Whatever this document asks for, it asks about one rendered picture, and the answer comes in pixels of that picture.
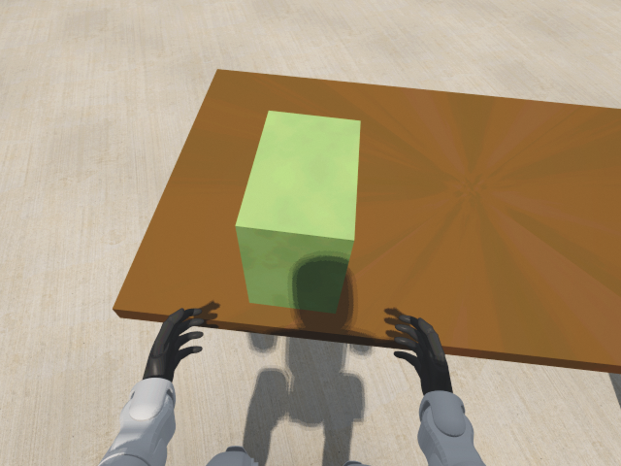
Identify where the right robot forearm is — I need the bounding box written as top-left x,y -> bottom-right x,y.
417,390 -> 486,466

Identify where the left robot forearm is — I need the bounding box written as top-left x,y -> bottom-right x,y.
98,378 -> 176,466

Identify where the left robot shin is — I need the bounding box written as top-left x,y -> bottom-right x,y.
226,446 -> 248,455

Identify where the table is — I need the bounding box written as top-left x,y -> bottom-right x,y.
113,69 -> 621,374

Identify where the left robot hand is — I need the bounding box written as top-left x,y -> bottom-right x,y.
143,308 -> 204,382

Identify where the right robot hand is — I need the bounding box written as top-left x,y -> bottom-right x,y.
394,316 -> 453,395

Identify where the carton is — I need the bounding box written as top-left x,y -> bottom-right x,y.
235,111 -> 361,314

